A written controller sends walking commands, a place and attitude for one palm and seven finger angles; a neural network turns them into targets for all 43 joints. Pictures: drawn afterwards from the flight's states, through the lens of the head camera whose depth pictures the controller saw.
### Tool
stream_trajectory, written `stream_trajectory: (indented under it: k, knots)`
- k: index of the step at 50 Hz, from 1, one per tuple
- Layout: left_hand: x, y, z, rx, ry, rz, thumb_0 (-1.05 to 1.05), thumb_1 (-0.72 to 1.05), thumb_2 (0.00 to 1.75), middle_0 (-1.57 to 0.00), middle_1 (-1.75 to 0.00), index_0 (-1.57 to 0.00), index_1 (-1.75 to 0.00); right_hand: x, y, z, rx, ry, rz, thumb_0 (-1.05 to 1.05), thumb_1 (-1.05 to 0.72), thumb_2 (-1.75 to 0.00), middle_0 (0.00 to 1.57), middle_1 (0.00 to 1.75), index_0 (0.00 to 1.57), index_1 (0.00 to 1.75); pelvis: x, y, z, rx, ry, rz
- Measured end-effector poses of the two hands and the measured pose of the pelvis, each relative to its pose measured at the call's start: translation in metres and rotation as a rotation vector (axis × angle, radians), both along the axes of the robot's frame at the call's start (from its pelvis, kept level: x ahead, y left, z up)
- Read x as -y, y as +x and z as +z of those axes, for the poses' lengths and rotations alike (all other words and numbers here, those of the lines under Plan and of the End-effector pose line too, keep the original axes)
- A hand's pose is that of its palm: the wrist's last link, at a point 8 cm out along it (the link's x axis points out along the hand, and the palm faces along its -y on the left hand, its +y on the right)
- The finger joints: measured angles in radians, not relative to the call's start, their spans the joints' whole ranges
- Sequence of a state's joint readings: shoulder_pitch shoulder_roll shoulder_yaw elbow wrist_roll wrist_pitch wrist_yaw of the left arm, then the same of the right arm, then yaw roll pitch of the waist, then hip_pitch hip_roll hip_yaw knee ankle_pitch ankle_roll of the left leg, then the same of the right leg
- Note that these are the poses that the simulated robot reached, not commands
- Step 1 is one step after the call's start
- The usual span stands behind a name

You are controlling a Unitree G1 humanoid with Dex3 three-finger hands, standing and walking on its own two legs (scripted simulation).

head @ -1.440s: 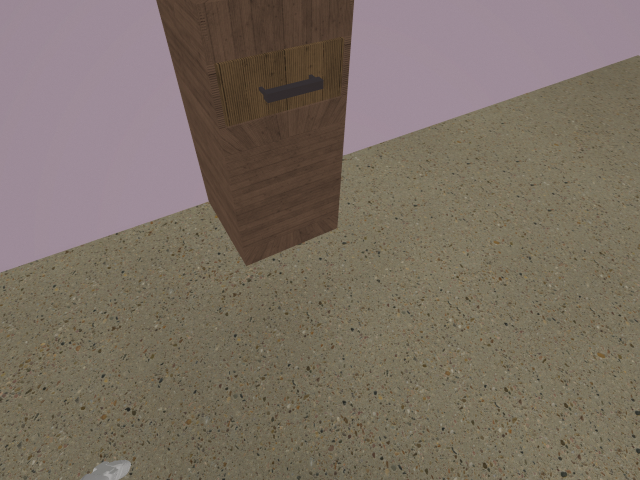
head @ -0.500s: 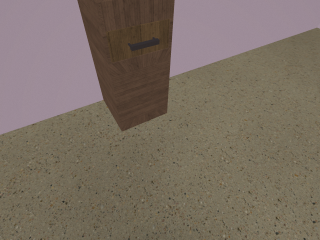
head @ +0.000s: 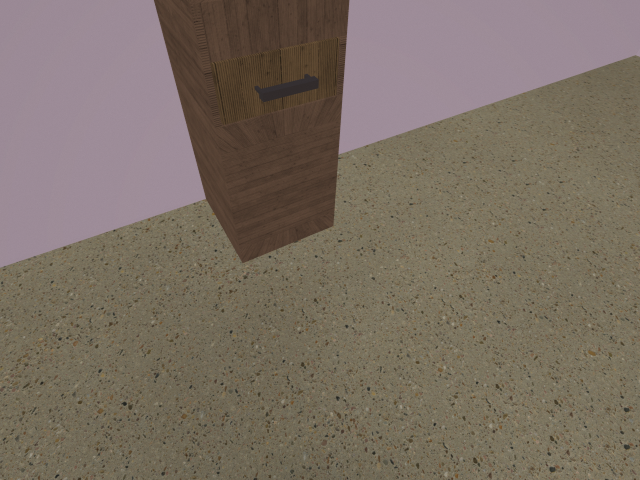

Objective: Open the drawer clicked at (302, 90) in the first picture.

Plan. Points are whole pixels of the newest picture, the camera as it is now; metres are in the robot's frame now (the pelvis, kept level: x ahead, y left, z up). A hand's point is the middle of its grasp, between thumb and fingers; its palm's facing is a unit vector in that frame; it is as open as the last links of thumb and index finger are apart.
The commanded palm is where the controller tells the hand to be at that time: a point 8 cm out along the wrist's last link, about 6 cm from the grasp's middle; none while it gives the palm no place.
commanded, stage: walk to a spot facing it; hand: left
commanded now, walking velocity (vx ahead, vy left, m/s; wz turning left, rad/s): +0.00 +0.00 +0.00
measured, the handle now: (286, 85) +1.12 +0.16 -0.06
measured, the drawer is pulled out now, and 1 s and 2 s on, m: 0.00 0.00 0.00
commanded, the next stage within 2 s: none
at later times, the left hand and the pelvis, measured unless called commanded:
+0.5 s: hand out of the picture +0.06 +0.18 -0.18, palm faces -0.14 -0.95 -0.28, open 7.3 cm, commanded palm none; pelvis -0.02 -0.02 -0.03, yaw -11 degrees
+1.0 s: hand out of the picture +0.11 +0.18 -0.18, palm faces -0.28 -0.94 -0.19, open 7.4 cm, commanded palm none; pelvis +0.06 +0.00 +0.00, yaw -24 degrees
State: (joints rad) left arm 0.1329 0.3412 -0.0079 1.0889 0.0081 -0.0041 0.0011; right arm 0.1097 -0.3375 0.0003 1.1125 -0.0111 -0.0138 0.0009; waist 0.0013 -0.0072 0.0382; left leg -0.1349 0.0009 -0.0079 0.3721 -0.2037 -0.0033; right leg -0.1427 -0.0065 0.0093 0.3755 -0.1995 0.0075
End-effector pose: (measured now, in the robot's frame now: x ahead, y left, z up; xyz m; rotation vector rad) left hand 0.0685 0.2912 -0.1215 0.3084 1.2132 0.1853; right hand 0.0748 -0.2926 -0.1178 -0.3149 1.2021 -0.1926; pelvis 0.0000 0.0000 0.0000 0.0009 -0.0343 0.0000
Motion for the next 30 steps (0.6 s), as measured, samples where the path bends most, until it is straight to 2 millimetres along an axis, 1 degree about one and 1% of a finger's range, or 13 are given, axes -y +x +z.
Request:
stream_trajectory:
  k: [9,13,16,20,23,26,28,30]
  knots:
    - [-0.001,0.001,0.001,0.001,0.004,0.002,0.01,0.91,0.9,-0.21,-0.3,-0.21,-0.3,0.0,0.003,0.0,0.007,0.0,0.0,0.0,-0.9,-0.9,0.2,0.3,0.2,0.3,0.0,0.001,0.0,0.002,0.0,-0.009]
    - [0.005,-0.001,-0.004,-0.024,0.0,-0.007,0.01,0.91,0.9,-0.21,-0.3,-0.2,-0.3,-0.006,-0.002,-0.005,0.024,0.008,-0.033,0.0,-0.9,-0.9,0.2,0.3,0.2,0.3,0.0,-0.003,-0.003,-0.002,0.002,-0.043]
    - [0.015,-0.004,-0.011,-0.051,-0.019,-0.028,0.01,0.91,0.9,-0.2,-0.3,-0.2,-0.3,-0.013,-0.012,-0.011,0.03,0.031,-0.068,0.0,-0.91,-0.9,0.2,0.3,0.2,0.3,0.001,-0.007,-0.007,-0.006,0.008,-0.073]
    - [0.032,-0.008,-0.021,-0.08,-0.044,-0.06,0.01,0.91,0.9,-0.2,-0.3,-0.2,-0.3,-0.02,-0.034,-0.024,0.019,0.071,-0.12,0.0,-0.9,-0.9,0.2,0.3,0.2,0.3,0.006,-0.014,-0.014,-0.006,0.029,-0.121]
    - [0.049,-0.01,-0.023,-0.094,-0.051,-0.081,0.01,0.91,0.9,-0.2,-0.3,-0.2,-0.3,-0.019,-0.053,-0.037,0.007,0.107,-0.167,0.0,-0.9,-0.9,0.2,0.3,0.2,0.3,0.015,-0.018,-0.019,0.001,0.037,-0.163]
    - [0.066,-0.012,-0.027,-0.08,-0.049,-0.109,0.01,0.91,0.9,-0.2,-0.3,-0.2,-0.3,-0.011,-0.068,-0.053,-0.007,0.134,-0.209,0.0,-0.9,-0.9,0.2,0.3,0.2,0.3,0.025,-0.021,-0.028,-0.004,0.029,-0.194]
    - [0.075,-0.017,-0.025,-0.078,-0.052,-0.108,0.01,0.91,0.9,-0.2,-0.3,-0.2,-0.3,-0.007,-0.077,-0.054,-0.03,0.141,-0.226,0.0,-0.9,-0.9,0.2,0.3,0.2,0.3,0.029,-0.023,-0.026,-0.005,0.02,-0.196]
    - [0.083,-0.022,-0.019,-0.085,-0.062,-0.101,0.01,0.91,0.9,-0.21,-0.3,-0.21,-0.3,-0.004,-0.082,-0.047,-0.041,0.147,-0.236,0.0,-0.91,-0.9,0.2,0.3,0.2,0.3,0.033,-0.021,-0.019,-0.011,0.019,-0.209]
